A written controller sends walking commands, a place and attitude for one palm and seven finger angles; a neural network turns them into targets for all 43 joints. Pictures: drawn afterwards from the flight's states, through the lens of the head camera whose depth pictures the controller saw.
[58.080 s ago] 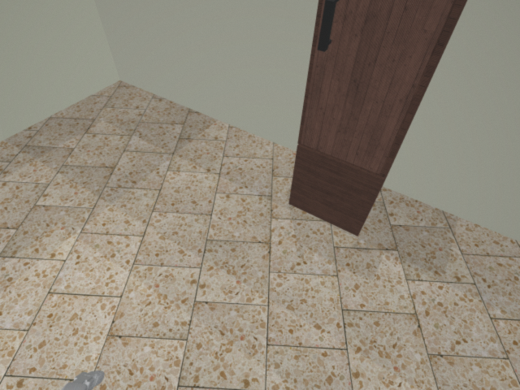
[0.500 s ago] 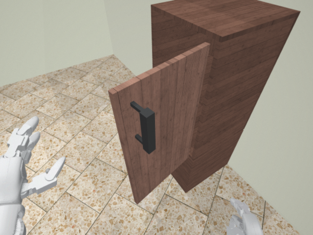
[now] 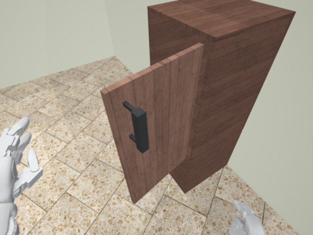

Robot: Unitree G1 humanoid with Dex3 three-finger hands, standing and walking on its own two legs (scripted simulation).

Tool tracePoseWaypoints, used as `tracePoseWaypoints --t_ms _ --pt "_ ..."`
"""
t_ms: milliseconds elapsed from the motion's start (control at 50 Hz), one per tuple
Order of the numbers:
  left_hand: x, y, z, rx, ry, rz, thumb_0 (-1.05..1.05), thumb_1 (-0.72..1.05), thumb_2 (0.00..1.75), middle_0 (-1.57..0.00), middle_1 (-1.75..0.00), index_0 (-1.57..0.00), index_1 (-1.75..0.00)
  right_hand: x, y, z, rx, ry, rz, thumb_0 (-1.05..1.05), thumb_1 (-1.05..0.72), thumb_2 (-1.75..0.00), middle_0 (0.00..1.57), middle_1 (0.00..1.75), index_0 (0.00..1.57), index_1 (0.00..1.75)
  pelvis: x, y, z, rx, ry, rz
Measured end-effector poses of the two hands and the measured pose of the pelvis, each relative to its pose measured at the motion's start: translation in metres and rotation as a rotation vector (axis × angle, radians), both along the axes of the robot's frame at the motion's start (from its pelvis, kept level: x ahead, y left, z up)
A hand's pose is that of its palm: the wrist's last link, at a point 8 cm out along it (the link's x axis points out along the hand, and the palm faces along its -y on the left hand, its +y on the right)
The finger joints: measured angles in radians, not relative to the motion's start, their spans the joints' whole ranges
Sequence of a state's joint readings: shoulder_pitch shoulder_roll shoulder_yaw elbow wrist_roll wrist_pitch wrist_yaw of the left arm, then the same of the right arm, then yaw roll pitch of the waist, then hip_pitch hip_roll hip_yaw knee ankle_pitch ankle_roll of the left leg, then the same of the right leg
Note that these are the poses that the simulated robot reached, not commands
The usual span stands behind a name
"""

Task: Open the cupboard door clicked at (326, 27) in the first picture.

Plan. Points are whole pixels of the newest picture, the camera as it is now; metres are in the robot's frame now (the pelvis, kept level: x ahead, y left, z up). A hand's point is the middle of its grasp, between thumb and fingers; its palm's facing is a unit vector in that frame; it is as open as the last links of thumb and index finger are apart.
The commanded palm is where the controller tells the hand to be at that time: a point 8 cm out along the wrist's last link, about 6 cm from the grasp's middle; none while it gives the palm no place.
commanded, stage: step back with the hand held close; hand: left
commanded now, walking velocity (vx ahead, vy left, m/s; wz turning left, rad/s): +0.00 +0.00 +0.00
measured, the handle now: (135, 127) +0.34 +0.10 +0.13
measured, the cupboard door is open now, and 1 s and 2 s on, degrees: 100 100 100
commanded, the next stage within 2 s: stop stepping back and stand still in 1.26 s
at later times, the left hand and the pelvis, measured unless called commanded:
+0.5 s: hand (30, 184) +0.16 +0.27 +0.14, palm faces +0.33 -0.81 -0.49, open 7.4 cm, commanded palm +0.11 +0.31 +0.17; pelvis -0.04 +0.01 -0.01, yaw -1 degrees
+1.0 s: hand out of the picture +0.06 +0.32 +0.15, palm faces +0.47 -0.79 -0.39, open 7.4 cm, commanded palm +0.01 +0.36 +0.17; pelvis -0.12 +0.05 -0.02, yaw +1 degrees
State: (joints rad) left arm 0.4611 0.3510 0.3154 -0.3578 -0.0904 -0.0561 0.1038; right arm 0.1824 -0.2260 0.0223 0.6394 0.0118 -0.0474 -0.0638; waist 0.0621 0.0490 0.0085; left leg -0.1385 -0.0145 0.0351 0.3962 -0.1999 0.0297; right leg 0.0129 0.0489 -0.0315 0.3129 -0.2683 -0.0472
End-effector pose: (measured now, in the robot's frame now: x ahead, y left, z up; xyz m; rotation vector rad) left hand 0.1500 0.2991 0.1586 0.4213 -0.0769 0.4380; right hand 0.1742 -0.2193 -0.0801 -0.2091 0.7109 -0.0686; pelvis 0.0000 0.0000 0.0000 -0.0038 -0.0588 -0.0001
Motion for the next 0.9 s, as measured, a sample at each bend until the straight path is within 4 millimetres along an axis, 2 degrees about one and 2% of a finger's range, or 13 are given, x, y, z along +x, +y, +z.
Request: tracePoseWaypoints --t_ms 120,200,240,400,500,660,800,900 --pt "-0.004 -0.005 0.004 0.007 -0.008 0.001 0.02 0.89 0.9 -0.21 -0.31 -0.21 -0.3 -0.001 -0.004 -0.002 0.007 -0.002 -0.001 0.01 -0.9 -0.9 0.2 0.3 0.2 0.3 -0.003 -0.005 0.0 0.001 -0.004 0.003" --pt "-0.006 -0.004 0.022 0.089 -0.049 -0.014 0.02 0.89 0.9 -0.21 -0.31 -0.21 -0.3 -0.003 -0.008 -0.002 0.009 0.006 -0.007 0.01 -0.9 -0.9 0.2 0.3 0.2 0.3 -0.006 -0.007 -0.001 -0.009 0.022 0.004" --pt "-0.007 -0.004 0.024 0.117 -0.042 -0.025 0.02 0.89 0.9 -0.21 -0.31 -0.21 -0.3 -0.004 -0.011 -0.002 0.009 0.017 -0.021 0.01 -0.9 -0.9 0.2 0.3 0.2 0.3 -0.008 -0.006 -0.001 -0.012 0.038 -0.001" --pt "-0.014 -0.001 -0.001 0.091 0.086 -0.068 0.02 0.89 0.9 -0.21 -0.31 -0.21 -0.3 -0.025 -0.02 -0.004 -0.019 0.054 -0.105 0.01 -0.9 -0.9 0.2 0.3 0.2 0.3 -0.023 0.006 -0.003 -0.016 0.063 -0.018" --pt "-0.024 0.007 0.0 0.105 0.053 -0.094 0.02 0.89 0.9 -0.22 -0.31 -0.21 -0.3 -0.046 -0.015 0.0 -0.049 0.065 -0.125 0.01 -0.9 -0.9 0.2 0.3 0.2 0.3 -0.039 0.013 -0.005 -0.02 0.058 -0.021" --pt "-0.054 0.024 0.017 0.167 -0.052 -0.12 0.02 0.89 0.9 -0.22 -0.31 -0.21 -0.3 -0.082 0.005 0.004 -0.06 0.032 -0.12 0.01 -0.9 -0.9 0.2 0.3 0.2 0.3 -0.069 0.03 -0.01 -0.033 0.054 -0.019" --pt "-0.091 0.041 0.016 0.192 -0.055 -0.059 0.02 0.89 0.9 -0.22 -0.31 -0.21 -0.3 -0.11 0.025 -0.007 -0.04 0.033 -0.084 0.01 -0.9 -0.9 0.2 0.3 0.2 0.3 -0.095 0.039 -0.014 -0.039 0.049 0.011" --pt "-0.12 0.045 0.012 0.168 -0.077 -0.026 0.02 0.89 0.9 -0.21 -0.31 -0.21 -0.3 -0.126 0.035 -0.014 -0.033 0.057 -0.05 0.01 -0.9 -0.9 0.2 0.3 0.2 0.3 -0.11 0.042 -0.016 -0.037 0.042 0.027"
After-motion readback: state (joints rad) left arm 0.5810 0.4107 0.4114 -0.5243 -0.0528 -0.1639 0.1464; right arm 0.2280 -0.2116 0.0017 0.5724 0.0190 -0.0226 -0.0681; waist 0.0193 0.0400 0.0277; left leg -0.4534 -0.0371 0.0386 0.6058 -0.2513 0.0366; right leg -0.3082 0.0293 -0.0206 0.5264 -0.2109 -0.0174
